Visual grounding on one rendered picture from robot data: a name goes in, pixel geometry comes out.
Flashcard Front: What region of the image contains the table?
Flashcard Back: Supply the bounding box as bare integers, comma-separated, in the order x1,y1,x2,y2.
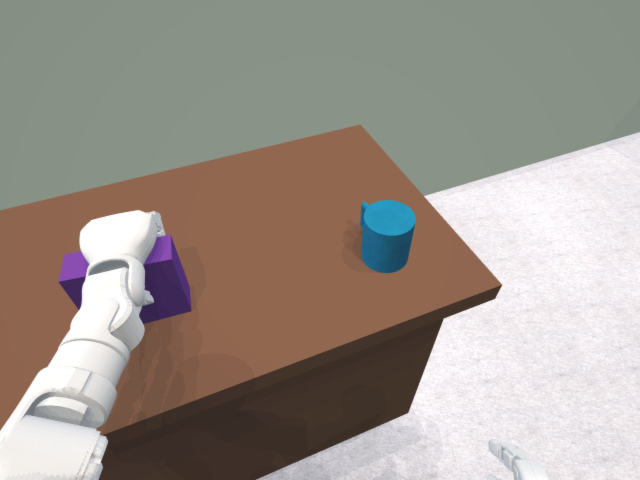
0,125,502,480

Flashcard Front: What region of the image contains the robot left forearm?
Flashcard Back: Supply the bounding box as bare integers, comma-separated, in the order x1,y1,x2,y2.
0,254,145,451

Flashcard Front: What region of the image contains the sponge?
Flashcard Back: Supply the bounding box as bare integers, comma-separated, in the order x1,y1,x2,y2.
58,235,192,324

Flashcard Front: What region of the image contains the left robot hand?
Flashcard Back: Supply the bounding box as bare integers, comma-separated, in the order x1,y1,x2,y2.
79,210,165,306

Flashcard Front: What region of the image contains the left robot upper arm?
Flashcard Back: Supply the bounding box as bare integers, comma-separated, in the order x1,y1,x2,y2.
0,415,108,480

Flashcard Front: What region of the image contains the right robot hand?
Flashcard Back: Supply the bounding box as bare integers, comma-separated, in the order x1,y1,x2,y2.
487,439,550,480

